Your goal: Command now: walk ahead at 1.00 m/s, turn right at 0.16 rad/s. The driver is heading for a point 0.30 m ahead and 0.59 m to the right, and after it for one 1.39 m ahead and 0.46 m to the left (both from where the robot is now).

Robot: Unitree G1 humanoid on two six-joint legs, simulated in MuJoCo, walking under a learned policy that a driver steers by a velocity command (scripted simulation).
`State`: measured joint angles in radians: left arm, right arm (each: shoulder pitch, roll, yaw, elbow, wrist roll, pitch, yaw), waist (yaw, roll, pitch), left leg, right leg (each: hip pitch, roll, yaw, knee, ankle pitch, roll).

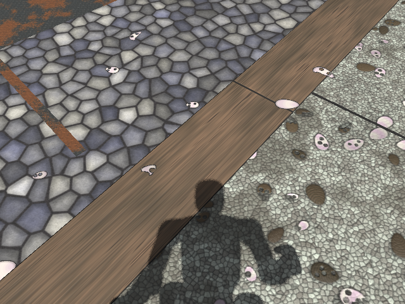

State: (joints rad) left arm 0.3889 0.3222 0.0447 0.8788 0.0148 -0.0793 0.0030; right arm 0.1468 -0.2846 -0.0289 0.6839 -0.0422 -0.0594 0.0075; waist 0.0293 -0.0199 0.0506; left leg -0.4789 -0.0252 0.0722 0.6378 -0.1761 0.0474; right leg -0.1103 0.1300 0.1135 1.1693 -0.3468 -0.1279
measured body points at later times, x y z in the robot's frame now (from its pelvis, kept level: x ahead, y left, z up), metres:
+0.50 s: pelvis +0.48 -0.03 +0.02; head +0.51 -0.04 +0.46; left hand +0.61 +0.24 -0.09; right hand +0.51 -0.30 -0.12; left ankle +0.31 +0.10 -0.59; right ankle +0.53 -0.10 -0.71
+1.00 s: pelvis +0.96 +0.05 +0.01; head +0.98 +0.04 +0.46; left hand +1.04 +0.34 -0.07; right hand +1.09 -0.22 -0.13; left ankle +0.96 +0.06 -0.71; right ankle +1.00 -0.13 -0.61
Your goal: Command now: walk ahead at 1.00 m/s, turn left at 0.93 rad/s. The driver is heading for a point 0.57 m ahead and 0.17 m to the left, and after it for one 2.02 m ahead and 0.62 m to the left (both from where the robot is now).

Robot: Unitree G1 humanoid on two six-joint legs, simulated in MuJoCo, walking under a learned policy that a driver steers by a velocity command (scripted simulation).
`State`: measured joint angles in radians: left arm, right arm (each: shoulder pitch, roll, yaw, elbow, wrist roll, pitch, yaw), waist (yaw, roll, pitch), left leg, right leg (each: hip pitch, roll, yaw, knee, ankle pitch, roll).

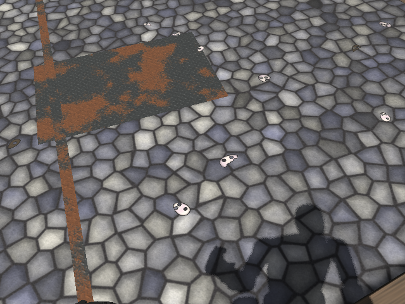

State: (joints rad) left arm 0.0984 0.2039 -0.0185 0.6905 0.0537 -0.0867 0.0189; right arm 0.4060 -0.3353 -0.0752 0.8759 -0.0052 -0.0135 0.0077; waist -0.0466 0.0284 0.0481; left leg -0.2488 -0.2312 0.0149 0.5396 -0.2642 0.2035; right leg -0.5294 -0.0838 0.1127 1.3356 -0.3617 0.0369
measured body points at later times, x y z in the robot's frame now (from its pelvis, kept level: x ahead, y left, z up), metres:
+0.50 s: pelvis +0.48 -0.11 -0.15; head +0.50 -0.12 +0.30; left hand +0.39 +0.17 -0.26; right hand +0.71 -0.32 -0.27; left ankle +0.34 -0.06 -0.65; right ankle +0.53 -0.22 -0.86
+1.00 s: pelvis +0.80 +0.04 -0.13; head +0.83 +0.07 +0.32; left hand +0.69 +0.33 -0.22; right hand +1.09 -0.03 -0.24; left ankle +0.78 +0.06 -0.86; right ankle +1.02 -0.02 -0.78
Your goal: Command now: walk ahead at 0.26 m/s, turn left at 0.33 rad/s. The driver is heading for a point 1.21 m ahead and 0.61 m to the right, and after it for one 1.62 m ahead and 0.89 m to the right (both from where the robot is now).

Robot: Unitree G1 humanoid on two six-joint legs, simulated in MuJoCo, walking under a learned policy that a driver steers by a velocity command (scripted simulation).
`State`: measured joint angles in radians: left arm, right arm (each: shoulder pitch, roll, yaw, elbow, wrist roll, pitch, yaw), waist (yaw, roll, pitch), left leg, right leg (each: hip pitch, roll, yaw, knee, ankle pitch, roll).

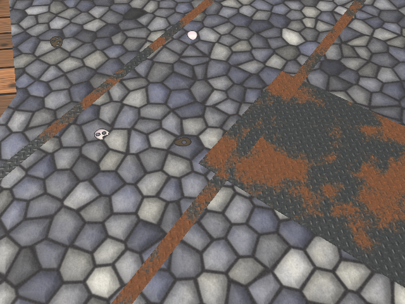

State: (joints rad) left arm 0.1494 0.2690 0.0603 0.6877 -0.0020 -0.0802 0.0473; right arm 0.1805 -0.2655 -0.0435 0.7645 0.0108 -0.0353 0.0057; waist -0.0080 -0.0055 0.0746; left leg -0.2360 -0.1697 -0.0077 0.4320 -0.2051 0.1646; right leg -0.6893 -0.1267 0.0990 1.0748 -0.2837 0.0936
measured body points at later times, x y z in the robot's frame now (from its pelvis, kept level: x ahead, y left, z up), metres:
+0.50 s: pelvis +0.13 -0.06 +0.00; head +0.18 -0.06 +0.44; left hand +0.28 +0.20 -0.12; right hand +0.25 -0.34 -0.12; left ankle +0.15 +0.08 -0.72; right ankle +0.23 -0.18 -0.74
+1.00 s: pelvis +0.13 -0.07 +0.00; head +0.16 -0.09 +0.44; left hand +0.44 +0.06 -0.08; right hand +0.10 -0.39 -0.10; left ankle +0.16 +0.07 -0.74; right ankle +0.07 -0.17 -0.73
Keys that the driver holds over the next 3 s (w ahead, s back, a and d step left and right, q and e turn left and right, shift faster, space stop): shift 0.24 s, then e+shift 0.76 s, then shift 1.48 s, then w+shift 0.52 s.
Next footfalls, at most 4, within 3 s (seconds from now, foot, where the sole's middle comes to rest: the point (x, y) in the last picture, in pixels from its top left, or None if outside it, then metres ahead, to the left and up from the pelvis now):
0.18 right None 0.27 -0.18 -0.77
0.56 left None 0.20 0.06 -0.77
1.00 right None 0.10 -0.20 -0.77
1.42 left None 0.27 -0.03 -0.77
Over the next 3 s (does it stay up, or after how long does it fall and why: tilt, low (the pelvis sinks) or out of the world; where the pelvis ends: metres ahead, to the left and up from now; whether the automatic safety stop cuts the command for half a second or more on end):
stays up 0.22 -0.23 0.01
